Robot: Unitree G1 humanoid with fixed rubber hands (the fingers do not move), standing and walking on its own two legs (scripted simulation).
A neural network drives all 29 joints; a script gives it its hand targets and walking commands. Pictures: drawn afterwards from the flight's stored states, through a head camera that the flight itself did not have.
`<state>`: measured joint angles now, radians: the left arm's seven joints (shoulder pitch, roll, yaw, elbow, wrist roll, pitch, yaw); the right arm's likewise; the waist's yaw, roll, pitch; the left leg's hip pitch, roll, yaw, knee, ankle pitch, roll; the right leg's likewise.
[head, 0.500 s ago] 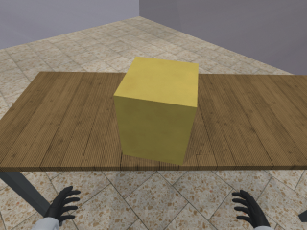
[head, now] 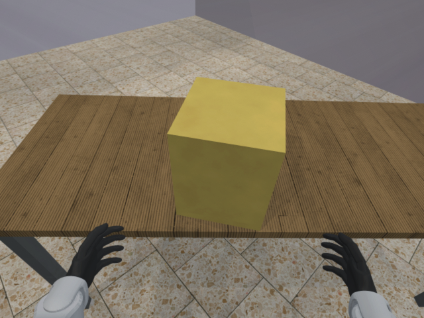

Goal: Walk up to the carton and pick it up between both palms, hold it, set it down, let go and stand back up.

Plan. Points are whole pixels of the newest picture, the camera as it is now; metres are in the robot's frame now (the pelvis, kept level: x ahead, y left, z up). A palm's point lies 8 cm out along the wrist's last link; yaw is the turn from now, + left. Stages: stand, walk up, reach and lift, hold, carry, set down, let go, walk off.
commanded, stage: reach and lift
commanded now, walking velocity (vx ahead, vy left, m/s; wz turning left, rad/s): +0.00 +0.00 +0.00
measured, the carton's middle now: (228, 154) +0.44 -0.01 +0.07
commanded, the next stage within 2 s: none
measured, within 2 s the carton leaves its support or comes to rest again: neither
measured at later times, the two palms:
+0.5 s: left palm (90, 247) +0.22 +0.23 +0.06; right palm (354, 260) +0.20 -0.20 +0.08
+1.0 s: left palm (110, 192) +0.30 +0.21 +0.10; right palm (334, 209) +0.28 -0.19 +0.10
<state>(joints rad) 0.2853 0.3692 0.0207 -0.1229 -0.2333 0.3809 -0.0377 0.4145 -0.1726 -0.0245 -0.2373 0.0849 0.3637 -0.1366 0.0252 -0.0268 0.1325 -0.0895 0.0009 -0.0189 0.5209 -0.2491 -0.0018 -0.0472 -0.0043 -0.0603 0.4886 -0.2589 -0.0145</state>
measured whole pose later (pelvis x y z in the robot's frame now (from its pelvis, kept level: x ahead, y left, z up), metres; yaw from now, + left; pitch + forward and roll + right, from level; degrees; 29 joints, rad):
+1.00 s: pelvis +0.02 +0.00 +0.00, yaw +0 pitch -6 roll -1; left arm -0.07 0.38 0.02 -0.20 -0.35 0.57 -0.04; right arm 0.07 -0.16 -0.02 -0.26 0.19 0.48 -0.24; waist 0.02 -0.03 0.11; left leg -0.13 0.00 -0.02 0.49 -0.25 0.00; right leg -0.08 0.00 -0.06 0.45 -0.26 -0.01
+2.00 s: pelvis +0.02 +0.00 +0.00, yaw +0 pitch +0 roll -1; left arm -0.89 0.48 0.02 0.61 -0.35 0.59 -0.02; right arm -0.69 -0.16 -0.03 0.44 0.25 0.48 -0.26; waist -0.10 -0.03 0.02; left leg -0.26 0.00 -0.02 0.49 -0.23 0.00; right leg -0.21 0.00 -0.06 0.45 -0.23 -0.01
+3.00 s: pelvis +0.01 +0.00 +0.00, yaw -1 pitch +13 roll -1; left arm -0.93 0.35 0.02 1.09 -0.25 0.02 -0.04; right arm -0.75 -0.16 -0.03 0.80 0.25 0.07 -0.22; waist -0.11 -0.03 -0.10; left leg -0.53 0.01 -0.02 0.49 -0.18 0.00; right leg -0.49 0.00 -0.06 0.45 -0.19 -0.01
